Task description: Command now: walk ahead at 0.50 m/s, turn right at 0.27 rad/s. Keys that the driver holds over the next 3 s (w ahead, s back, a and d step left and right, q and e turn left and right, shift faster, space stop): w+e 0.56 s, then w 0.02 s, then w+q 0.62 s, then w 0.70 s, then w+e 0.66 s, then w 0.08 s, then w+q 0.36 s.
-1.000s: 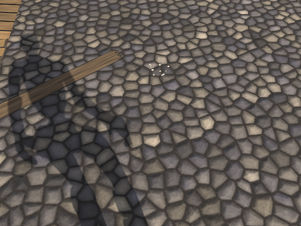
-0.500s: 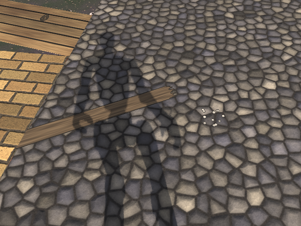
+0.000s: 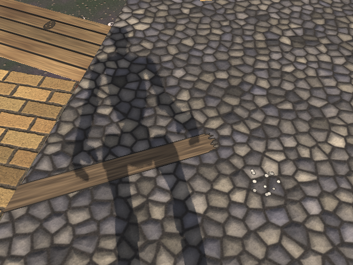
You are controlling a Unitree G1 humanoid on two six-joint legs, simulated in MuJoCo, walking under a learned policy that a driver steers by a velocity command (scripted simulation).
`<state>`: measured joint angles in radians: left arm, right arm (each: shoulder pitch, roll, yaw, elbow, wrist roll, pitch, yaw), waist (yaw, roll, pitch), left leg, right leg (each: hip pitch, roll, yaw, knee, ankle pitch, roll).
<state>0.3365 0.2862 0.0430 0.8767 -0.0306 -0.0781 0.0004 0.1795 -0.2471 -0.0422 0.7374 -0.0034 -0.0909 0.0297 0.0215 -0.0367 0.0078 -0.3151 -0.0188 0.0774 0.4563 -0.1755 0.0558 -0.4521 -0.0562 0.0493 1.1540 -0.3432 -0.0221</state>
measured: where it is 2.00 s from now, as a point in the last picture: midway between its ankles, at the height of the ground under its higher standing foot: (215, 141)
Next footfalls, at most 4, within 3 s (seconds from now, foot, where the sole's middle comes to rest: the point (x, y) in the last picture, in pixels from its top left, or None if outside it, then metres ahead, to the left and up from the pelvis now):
0.42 right None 0.36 -0.17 -0.78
0.96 left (195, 209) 0.72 -0.06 -0.78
1.48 right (243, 160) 0.98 -0.28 -0.78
1.98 left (190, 112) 1.26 -0.04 -0.78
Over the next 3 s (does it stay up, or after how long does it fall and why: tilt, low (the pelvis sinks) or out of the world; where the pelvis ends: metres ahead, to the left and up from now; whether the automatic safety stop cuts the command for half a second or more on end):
stays up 1.63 -0.29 -0.01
